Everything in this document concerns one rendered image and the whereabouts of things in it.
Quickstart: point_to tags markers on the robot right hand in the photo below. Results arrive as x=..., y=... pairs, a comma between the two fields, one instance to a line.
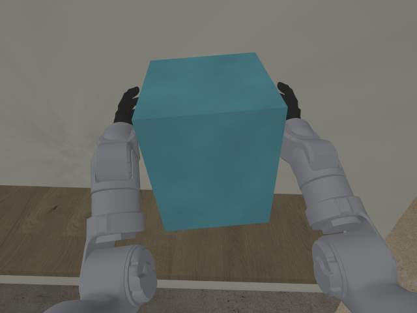
x=290, y=100

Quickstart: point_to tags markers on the robot left hand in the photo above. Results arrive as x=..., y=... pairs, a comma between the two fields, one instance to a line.
x=125, y=108

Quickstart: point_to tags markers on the robot left forearm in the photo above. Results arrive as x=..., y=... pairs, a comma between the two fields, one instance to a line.
x=115, y=186

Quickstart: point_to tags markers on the right robot upper arm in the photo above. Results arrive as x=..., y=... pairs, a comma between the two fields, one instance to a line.
x=357, y=268

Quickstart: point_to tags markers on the left robot upper arm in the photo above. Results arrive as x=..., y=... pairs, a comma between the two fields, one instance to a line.
x=113, y=280

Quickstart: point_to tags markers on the table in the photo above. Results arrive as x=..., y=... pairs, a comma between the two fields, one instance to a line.
x=43, y=232

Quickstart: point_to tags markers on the robot right forearm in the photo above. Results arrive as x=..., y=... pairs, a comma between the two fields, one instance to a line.
x=331, y=205

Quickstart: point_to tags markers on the carton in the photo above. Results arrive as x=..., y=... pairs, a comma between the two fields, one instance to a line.
x=210, y=131

